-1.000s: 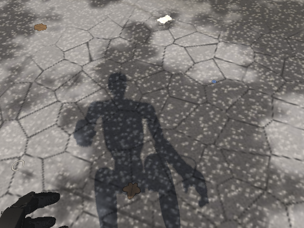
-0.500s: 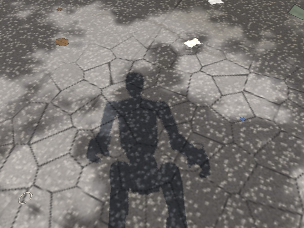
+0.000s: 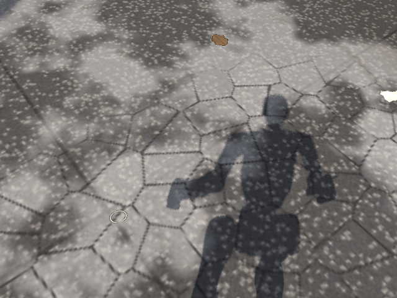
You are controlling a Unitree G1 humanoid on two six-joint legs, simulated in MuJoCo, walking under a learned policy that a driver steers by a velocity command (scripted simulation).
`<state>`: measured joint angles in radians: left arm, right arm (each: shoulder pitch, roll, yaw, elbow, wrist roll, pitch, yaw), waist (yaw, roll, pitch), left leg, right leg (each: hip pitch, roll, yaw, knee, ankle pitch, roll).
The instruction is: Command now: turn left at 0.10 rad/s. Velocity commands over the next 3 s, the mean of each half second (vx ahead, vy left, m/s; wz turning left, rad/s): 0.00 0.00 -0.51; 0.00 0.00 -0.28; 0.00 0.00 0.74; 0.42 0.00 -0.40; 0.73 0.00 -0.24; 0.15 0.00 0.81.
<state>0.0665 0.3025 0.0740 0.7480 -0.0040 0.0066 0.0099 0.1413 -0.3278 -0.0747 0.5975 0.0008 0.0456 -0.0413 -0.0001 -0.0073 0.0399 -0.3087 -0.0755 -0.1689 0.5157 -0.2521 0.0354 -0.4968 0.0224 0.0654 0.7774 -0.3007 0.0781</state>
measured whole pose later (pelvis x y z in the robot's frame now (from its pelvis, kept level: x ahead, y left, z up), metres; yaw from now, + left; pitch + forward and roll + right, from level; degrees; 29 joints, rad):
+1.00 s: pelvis +0.01 -0.03 +0.00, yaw -26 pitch +2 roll +0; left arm 0.05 0.23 0.04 0.65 0.02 0.03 0.03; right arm 0.26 -0.32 -0.08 0.75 0.03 0.04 -0.01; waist -0.06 0.04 0.05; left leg -0.46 0.05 0.02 1.06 -0.54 -0.09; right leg -0.24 -0.04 -0.08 0.47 -0.25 -0.01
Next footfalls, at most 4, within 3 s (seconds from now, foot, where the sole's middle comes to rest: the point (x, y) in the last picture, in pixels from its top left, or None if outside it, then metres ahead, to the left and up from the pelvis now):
0.08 right None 0.07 -0.14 -0.78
0.40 left None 0.07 0.10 -0.78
0.84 right None -0.02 -0.16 -0.78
1.24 left None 0.09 0.08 -0.78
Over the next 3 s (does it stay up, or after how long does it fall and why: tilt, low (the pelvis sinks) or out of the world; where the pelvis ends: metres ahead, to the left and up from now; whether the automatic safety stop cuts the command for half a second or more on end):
stays up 0.66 -0.38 0.00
